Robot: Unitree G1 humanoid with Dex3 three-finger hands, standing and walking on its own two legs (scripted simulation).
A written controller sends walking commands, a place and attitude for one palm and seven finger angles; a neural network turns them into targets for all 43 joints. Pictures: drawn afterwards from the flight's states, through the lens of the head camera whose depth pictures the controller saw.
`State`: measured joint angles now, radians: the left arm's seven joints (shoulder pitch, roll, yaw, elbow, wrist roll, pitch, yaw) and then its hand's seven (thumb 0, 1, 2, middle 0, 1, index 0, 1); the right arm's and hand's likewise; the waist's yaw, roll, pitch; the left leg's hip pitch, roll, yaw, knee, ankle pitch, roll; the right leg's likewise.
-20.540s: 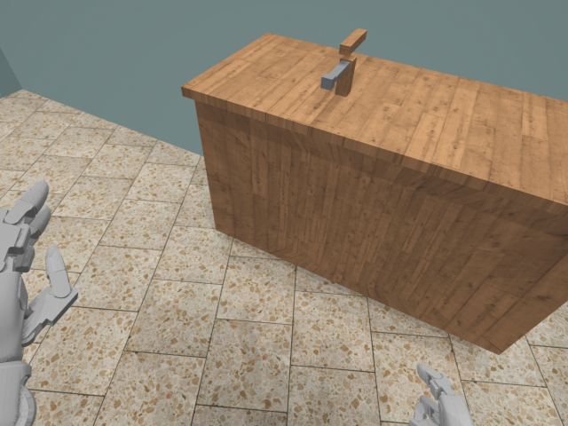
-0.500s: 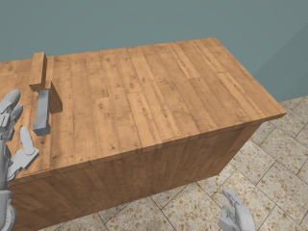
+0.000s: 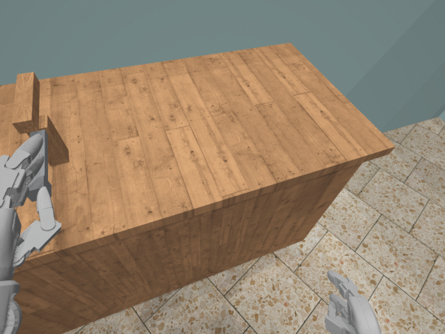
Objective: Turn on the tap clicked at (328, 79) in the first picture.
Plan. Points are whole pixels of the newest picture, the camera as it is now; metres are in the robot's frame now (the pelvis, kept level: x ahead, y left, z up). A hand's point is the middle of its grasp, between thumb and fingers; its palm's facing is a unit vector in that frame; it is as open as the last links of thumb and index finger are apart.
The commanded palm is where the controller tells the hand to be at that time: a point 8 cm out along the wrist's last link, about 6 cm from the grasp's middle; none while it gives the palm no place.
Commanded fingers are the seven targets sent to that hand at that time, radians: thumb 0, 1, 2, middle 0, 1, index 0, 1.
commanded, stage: come to a stop and stand still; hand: left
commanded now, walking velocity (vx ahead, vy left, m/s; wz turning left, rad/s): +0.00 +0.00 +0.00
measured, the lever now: (37, 188) +0.30 +0.32 +0.09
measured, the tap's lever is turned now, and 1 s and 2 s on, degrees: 0 0 0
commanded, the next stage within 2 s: look again from close up in 1.32 s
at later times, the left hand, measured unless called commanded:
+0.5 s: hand out of the picture +0.21 +0.30 +0.21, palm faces +0.52 -0.76 -0.38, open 7.4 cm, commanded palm +0.13 +0.29 +0.18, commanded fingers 0.00 0.90 0.90 -0.20 -0.30 -0.20 -0.30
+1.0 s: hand (27, 229) +0.21 +0.25 +0.16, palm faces +0.39 -0.85 -0.37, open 7.4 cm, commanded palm +0.15 +0.29 +0.18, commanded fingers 0.00 0.90 0.90 -0.20 -0.30 -0.20 -0.30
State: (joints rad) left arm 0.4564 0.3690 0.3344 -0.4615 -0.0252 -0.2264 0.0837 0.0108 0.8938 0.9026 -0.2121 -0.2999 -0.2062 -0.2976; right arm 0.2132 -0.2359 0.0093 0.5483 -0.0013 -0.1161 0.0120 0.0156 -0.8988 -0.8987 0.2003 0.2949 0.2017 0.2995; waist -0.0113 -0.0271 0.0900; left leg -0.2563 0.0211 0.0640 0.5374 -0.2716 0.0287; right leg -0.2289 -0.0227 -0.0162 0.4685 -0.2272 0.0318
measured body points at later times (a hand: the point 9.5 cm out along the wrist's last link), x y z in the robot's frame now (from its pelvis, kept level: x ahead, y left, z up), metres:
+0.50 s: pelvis -0.03 +0.01 +0.00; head -0.01 +0.02 +0.45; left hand +0.18 +0.34 +0.23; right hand +0.16 -0.18 -0.08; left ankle +0.01 +0.10 -0.74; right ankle +0.01 -0.14 -0.74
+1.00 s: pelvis -0.01 +0.01 +0.00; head +0.00 +0.02 +0.45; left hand +0.18 +0.30 +0.18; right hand +0.16 -0.22 -0.06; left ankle +0.01 +0.10 -0.74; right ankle +0.01 -0.14 -0.74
